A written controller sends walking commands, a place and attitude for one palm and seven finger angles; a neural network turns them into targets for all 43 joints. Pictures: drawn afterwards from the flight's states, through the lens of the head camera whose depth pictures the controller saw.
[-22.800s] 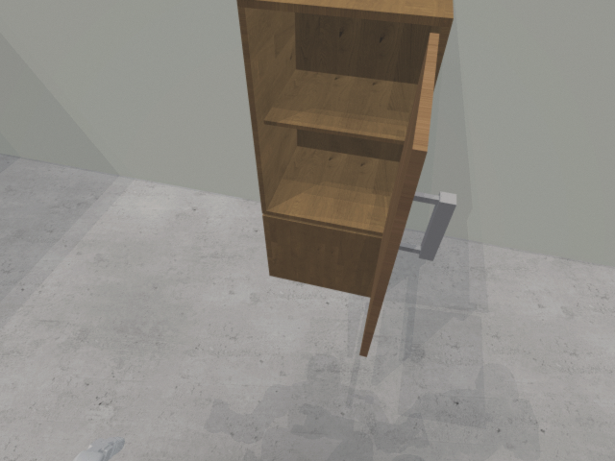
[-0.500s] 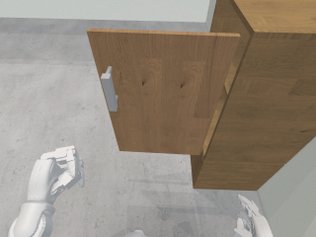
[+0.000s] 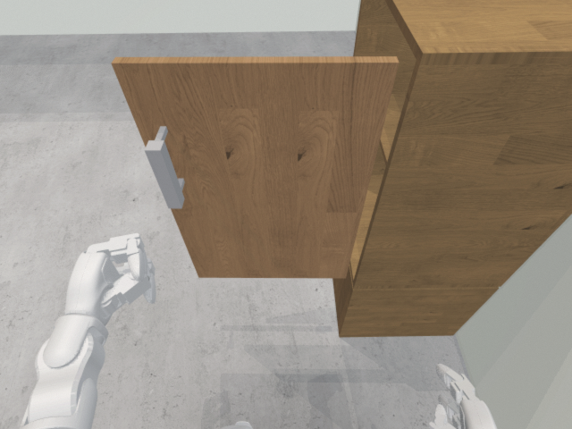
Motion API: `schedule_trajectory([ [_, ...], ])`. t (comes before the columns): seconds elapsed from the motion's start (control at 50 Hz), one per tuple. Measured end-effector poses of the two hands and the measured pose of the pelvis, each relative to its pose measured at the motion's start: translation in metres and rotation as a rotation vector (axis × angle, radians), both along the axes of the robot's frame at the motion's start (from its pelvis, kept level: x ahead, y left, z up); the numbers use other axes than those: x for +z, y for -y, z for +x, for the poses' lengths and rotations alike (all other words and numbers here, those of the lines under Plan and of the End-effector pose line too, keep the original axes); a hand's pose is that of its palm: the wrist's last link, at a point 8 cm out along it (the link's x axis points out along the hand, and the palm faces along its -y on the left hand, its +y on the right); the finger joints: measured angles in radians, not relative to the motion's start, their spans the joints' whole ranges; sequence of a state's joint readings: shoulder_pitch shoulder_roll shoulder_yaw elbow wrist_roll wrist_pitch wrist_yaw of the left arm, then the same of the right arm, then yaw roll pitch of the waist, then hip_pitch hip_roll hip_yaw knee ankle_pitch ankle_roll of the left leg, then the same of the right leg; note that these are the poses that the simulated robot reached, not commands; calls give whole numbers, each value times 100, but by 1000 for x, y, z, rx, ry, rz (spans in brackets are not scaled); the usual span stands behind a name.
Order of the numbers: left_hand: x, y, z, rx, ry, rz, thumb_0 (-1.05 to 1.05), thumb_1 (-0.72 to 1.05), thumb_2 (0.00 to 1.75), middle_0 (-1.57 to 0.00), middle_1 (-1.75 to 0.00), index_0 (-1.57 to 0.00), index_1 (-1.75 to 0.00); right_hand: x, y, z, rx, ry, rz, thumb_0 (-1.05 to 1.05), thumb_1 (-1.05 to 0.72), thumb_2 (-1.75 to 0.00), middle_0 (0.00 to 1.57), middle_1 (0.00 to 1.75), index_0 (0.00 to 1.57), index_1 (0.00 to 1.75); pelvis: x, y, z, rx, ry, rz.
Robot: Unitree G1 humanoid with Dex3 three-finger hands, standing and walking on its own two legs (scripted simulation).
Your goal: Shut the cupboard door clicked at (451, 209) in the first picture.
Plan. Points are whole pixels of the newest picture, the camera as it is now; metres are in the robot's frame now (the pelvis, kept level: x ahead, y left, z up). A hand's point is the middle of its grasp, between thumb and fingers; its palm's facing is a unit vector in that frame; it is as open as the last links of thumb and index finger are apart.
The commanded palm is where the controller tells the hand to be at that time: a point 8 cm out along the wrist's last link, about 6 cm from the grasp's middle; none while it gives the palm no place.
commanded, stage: bring the fist close to the handle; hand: left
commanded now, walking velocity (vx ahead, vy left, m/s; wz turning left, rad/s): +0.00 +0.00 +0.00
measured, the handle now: (169, 168) +0.50 +0.23 +0.08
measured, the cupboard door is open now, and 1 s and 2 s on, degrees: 89 89 76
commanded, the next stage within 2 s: push the door shut along its arc in 0.96 s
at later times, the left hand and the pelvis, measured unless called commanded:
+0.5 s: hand (157, 215) +0.39 +0.21 +0.09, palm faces +0.05 -1.00 -0.03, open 3.1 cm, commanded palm +0.36 +0.25 +0.08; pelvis +0.00 +0.02 +0.00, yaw +0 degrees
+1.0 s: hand (165, 209) +0.41 +0.20 +0.08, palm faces +0.06 -1.00 -0.01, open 3.1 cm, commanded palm +0.38 +0.25 +0.08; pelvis +0.00 +0.03 +0.00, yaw -1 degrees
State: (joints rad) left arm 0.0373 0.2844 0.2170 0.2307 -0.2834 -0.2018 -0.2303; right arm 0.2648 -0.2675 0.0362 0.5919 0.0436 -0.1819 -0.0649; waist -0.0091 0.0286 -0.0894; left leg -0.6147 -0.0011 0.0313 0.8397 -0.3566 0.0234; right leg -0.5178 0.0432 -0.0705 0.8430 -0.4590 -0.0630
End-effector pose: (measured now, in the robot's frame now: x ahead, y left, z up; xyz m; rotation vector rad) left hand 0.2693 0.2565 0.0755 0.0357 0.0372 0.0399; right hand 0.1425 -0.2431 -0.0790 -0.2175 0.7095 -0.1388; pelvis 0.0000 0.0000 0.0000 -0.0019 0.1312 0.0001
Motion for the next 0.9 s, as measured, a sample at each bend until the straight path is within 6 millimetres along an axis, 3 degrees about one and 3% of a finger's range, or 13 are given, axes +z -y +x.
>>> schedule_trajectory([
  [0.12, 17, -17, 15, 67, 120, 25, 2, 90, 90, -130, -150, -130, -149, -3, 9, -5, -7, -51, -21, 2, -91, -90, 20, 30, 20, 30, -1, 0, 3, 1, -10, -1],
  [0.28, -3, -2, 43, -28, 20, -18, 2, 90, 90, -130, -150, -130, -150, -9, 5, -8, -28, -90, -22, 2, -91, -90, 20, 30, 20, 30, -1, -8, 2, 3, -24, -8],
  [0.38, 5, -3, 65, 14, 80, -19, 2, 90, 90, -130, -150, -130, -150, -9, -2, -15, -36, -108, -24, 2, -91, -90, 20, 30, 20, 30, -2, -11, 0, -5, -32, -10],
  [0.48, 16, -6, 88, 17, 110, -1, 2, 90, 90, -130, -150, -130, -150, -15, -9, -27, -42, -149, -9, 2, -91, -90, 20, 30, 20, 30, -3, -16, -1, -3, -42, -17],
  [0.62, 2, 1, 113, -6, 13, -32, 2, 90, 90, -130, -150, -130, -150, -22, -12, -55, -76, -240, -6, 1, -91, -90, 20, 30, 20, 30, -3, -22, -3, -5, -56, -24],
  [0.78, 5, 2, 120, 16, 83, -14, 2, 90, 90, -130, -150, -130, -150, -25, -9, -85, -121, -316, -7, 1, -91, -90, 20, 30, 20, 30, -4, -26, -2, -25, -68, -23],
  [0.9, -1, -4, 118, 26, 45, -15, 2, 90, 90, -130, -150, -130, -150, -25, -8, -93, -141, -342, -5, 1, -91, -90, 20, 30, 20, 30, -3, -27, -2, -24, -63, -26],
])
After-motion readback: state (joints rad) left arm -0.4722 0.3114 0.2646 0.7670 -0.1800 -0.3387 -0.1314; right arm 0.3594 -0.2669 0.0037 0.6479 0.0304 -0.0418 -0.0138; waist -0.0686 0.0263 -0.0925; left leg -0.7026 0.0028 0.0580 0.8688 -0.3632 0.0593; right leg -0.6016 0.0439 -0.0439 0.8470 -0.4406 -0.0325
